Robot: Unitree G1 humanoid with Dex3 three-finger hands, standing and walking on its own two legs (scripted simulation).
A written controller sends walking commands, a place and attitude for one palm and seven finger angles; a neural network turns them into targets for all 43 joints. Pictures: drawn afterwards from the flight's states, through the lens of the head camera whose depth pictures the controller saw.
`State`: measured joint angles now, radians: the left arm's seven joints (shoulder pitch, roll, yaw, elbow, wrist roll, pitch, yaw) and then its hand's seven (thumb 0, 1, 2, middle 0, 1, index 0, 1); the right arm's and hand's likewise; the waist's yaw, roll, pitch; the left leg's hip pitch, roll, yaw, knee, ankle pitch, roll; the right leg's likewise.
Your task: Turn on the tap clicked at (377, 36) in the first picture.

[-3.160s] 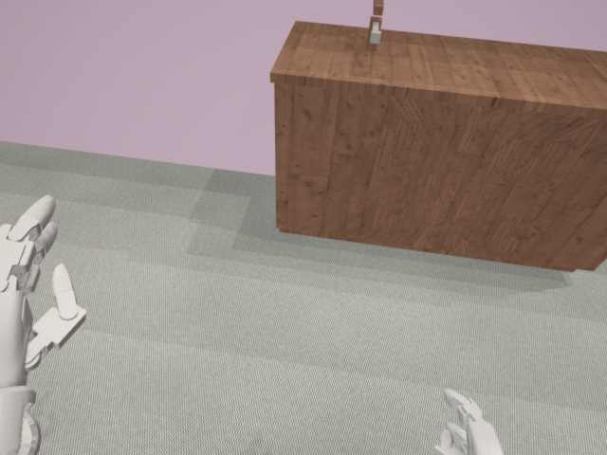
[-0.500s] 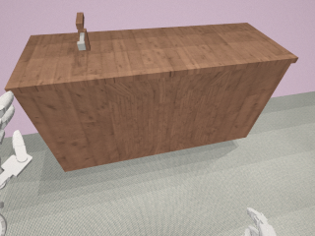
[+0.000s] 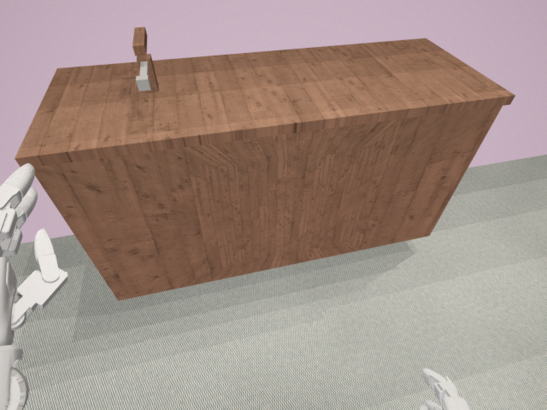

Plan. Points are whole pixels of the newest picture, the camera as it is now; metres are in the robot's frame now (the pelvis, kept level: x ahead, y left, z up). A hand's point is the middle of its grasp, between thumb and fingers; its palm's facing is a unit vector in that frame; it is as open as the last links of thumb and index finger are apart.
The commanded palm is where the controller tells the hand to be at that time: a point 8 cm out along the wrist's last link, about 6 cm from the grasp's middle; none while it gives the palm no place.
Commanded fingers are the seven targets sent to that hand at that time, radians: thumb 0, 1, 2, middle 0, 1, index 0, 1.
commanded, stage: take the last steps up to it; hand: left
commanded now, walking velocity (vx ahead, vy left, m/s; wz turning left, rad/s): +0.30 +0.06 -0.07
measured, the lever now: (143, 83) +0.80 +0.38 +0.10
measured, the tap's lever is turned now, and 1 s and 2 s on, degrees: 0 0 0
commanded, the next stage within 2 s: come to a stop and stand still in 1.44 s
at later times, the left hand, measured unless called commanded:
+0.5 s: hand (120, 211) +0.30 +0.21 +0.18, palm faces +0.37 -0.81 -0.45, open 7.4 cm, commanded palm +0.25 +0.26 +0.18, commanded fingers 0.00 0.90 0.90 -0.20 -0.30 -0.20 -0.30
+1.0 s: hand (152, 149) +0.43 +0.22 +0.18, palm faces +0.40 -0.81 -0.44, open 7.4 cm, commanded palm +0.38 +0.26 +0.18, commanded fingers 0.00 0.90 0.90 -0.20 -0.30 -0.20 -0.30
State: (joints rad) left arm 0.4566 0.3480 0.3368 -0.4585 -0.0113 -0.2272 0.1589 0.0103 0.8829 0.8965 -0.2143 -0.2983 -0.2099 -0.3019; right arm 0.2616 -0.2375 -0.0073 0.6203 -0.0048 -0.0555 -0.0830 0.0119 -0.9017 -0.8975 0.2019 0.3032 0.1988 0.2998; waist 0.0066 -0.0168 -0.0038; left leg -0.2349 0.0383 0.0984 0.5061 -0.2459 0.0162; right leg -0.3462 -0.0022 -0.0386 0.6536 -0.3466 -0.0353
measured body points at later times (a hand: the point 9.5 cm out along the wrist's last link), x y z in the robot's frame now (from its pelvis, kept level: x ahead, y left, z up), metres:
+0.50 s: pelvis +0.09 -0.02 +0.01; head +0.11 -0.02 +0.46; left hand +0.28 +0.26 +0.20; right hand +0.22 -0.27 -0.09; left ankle +0.15 +0.13 -0.70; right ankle +0.07 -0.11 -0.73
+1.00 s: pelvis +0.21 -0.01 -0.01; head +0.22 -0.04 +0.44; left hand +0.40 +0.26 +0.20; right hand +0.36 -0.23 -0.12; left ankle +0.18 +0.11 -0.67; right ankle +0.23 -0.11 -0.73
